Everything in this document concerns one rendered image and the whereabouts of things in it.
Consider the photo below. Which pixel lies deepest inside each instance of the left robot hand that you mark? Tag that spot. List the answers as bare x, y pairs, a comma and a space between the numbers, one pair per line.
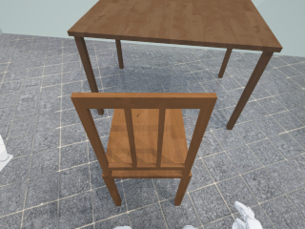
5, 158

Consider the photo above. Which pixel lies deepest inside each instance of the right robot hand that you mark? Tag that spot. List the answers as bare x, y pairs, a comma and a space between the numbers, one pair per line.
248, 216

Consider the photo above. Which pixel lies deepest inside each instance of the table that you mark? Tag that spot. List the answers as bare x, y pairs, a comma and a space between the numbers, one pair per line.
225, 24

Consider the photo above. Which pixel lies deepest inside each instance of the chair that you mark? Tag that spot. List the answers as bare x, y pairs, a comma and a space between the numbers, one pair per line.
147, 137

